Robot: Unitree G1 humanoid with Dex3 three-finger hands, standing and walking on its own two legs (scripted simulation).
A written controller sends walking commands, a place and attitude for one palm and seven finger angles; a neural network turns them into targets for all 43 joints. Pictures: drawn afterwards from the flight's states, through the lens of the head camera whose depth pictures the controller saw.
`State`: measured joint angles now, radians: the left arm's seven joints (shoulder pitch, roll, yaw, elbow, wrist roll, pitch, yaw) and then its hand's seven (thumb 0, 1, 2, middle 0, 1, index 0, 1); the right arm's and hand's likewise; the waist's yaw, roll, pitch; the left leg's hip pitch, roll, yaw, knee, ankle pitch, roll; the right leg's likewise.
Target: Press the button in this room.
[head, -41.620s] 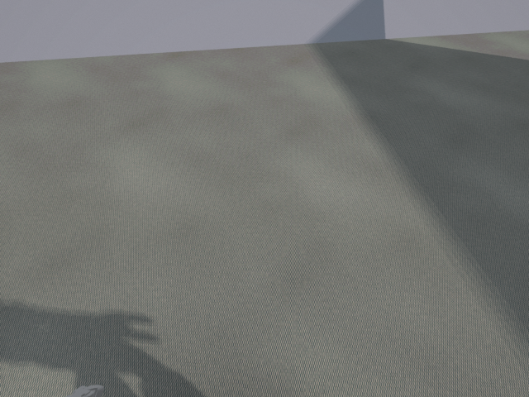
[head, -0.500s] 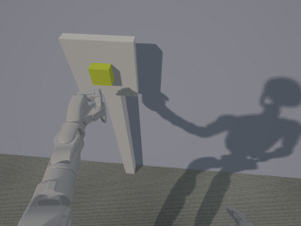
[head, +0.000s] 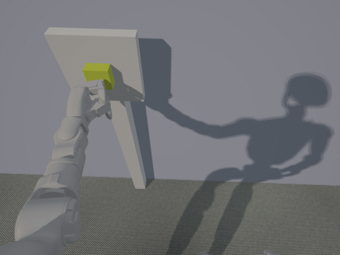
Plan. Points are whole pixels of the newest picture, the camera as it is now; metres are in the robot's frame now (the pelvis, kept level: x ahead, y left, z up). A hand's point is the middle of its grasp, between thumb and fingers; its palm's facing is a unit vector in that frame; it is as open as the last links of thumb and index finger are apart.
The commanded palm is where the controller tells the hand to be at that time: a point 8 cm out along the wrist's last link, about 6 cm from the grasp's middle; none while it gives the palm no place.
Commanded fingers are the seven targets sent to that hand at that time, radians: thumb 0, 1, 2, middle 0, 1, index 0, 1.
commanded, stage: press the button with the knuckle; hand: left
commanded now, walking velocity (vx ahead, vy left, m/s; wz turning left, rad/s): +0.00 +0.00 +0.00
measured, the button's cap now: (100, 75) +0.51 +0.17 +0.14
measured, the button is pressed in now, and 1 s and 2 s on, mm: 0 7 0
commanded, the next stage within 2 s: hold the button down briefly in 0.42 s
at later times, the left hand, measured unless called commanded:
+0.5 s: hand (107, 99) +0.46 +0.15 +0.10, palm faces -0.04 -1.00 -0.03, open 2.9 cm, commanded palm +0.46 +0.19 +0.11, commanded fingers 0.00 0.90 0.90 -1.30 -1.50 -1.30 -1.50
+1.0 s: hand (107, 101) +0.46 +0.15 +0.10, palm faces -0.03 -1.00 -0.03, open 3.0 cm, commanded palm +0.44 +0.19 +0.11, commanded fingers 0.00 0.90 0.90 -1.30 -1.50 -1.30 -1.50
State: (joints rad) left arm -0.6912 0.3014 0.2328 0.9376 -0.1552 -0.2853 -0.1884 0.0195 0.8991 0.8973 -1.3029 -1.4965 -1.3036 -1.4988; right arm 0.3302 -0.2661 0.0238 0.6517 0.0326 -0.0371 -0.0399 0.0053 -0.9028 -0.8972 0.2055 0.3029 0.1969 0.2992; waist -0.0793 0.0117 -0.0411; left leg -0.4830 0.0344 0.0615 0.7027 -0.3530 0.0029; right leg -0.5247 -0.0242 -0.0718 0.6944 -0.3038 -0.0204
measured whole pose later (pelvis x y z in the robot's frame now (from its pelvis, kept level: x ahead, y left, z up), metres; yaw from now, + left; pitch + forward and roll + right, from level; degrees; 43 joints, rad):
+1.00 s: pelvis -0.02 +0.00 -0.01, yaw +1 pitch +11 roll +0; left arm -0.89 0.36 0.24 1.17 -0.14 -0.37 -0.17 0.00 0.81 0.97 -1.30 -1.50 -1.34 -1.50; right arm 0.39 -0.28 0.03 0.69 0.01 -0.08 -0.02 0.00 -0.90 -0.90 0.21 0.30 0.20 0.30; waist -0.12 0.01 -0.05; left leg -0.64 0.03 0.04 0.79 -0.35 0.01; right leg -0.66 -0.03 -0.09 0.75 -0.29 -0.02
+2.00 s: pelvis +0.01 +0.00 +0.01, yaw +1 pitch +3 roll +0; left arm -0.25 0.21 0.12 0.38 -0.20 -0.16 -0.18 0.02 0.90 0.90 -1.30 -1.50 -1.30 -1.50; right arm 0.22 -0.24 0.05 0.58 0.03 -0.07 -0.04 0.01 -0.90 -0.90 0.21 0.30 0.20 0.30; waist -0.01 0.03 -0.05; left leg -0.36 0.02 0.04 0.66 -0.36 0.00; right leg -0.40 -0.03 -0.08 0.66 -0.32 -0.02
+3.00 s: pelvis +0.02 +0.01 +0.03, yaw +1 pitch -5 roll +0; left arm 0.48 0.29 0.22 -0.40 -0.05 -0.10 0.11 0.02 0.89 0.90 -1.31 -1.50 -1.31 -1.50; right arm 0.20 -0.22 0.02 0.63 -0.01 -0.10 -0.07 0.01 -0.90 -0.90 0.21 0.30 0.20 0.30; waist 0.05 0.07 0.02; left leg -0.06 0.02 0.05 0.41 -0.26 0.01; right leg -0.09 -0.02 -0.08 0.40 -0.21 -0.01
